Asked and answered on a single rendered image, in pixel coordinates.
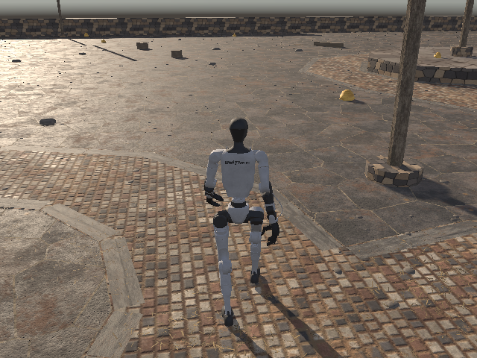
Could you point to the right robot upper arm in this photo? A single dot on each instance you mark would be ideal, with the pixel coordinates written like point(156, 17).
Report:
point(262, 159)

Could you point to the left robot hand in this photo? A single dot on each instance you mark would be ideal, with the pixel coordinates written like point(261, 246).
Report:
point(215, 196)

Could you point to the right robot hand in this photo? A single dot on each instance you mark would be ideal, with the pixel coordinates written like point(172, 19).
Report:
point(275, 232)

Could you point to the robot torso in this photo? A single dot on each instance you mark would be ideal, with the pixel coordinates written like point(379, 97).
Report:
point(237, 178)

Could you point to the left robot upper arm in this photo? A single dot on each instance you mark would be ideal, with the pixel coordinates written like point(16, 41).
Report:
point(212, 167)

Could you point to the robot left forearm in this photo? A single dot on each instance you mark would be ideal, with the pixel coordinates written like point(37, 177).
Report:
point(209, 192)

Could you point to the right robot thigh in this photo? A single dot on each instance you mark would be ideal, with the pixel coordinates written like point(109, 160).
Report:
point(256, 216)

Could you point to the robot right forearm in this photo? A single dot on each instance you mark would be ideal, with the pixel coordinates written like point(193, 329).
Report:
point(268, 198)

